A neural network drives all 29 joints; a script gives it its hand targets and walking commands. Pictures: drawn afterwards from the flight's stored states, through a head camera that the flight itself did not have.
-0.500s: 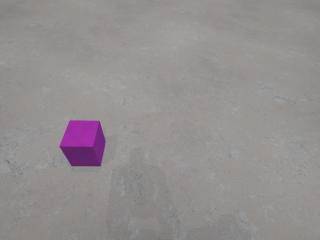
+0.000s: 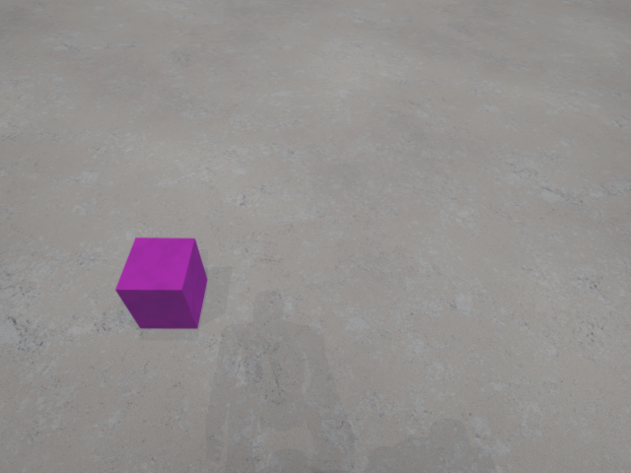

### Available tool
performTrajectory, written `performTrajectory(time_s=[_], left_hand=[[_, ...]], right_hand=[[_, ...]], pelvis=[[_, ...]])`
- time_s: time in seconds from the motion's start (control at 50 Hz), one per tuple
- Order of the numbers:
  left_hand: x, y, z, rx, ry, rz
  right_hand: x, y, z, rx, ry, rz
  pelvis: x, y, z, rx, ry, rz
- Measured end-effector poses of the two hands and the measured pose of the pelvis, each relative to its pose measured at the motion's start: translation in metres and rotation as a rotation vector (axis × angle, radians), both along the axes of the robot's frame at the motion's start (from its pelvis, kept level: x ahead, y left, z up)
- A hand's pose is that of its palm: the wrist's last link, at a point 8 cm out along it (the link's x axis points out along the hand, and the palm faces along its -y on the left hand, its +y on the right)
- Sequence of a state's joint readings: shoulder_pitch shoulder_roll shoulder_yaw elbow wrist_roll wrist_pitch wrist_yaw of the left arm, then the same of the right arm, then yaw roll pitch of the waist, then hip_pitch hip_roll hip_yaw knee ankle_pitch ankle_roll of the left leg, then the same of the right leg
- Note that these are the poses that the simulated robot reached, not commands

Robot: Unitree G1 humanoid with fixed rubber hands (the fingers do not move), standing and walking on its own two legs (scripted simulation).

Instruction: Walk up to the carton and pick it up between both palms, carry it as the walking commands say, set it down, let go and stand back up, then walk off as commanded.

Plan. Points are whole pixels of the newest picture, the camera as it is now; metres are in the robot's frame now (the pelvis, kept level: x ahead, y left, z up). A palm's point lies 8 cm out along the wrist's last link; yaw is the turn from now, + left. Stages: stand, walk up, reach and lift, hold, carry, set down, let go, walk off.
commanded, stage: stand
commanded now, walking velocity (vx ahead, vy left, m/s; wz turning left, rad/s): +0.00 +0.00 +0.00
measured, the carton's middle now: (167, 284) +0.78 +0.49 -0.65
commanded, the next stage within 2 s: walk off in 1.28 s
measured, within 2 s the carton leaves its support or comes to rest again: neither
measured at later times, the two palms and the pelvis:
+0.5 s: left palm out of the picture -0.02 +0.25 -0.14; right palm out of the picture -0.03 -0.22 -0.14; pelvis -0.02 +0.01 +0.00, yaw +0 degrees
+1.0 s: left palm out of the picture -0.01 +0.30 -0.12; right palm out of the picture +0.00 -0.25 -0.12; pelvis -0.04 +0.02 +0.01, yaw +1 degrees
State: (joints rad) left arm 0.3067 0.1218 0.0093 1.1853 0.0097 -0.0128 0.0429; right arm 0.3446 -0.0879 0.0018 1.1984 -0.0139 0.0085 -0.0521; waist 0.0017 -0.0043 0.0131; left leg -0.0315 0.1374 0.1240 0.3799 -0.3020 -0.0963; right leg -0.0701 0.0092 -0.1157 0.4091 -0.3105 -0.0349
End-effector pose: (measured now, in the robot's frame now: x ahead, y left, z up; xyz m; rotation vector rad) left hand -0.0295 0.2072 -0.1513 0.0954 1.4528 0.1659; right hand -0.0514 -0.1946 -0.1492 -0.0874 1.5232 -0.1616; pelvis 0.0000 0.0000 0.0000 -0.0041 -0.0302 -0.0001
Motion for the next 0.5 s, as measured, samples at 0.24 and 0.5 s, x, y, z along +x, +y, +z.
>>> performTrajectory(time_s=[0.24,0.5], left_hand=[[-0.003,0.008,0.000,0.000,-0.009,-0.010],[0.013,0.046,0.010,0.079,-0.097,-0.035]], right_hand=[[0.005,-0.001,0.003,-0.021,-0.037,0.001],[0.018,-0.028,0.011,-0.092,-0.113,0.025]], pelvis=[[-0.005,0.006,0.001,0.000,-0.011,-0.002],[-0.018,0.011,0.002,0.005,-0.032,-0.001]])
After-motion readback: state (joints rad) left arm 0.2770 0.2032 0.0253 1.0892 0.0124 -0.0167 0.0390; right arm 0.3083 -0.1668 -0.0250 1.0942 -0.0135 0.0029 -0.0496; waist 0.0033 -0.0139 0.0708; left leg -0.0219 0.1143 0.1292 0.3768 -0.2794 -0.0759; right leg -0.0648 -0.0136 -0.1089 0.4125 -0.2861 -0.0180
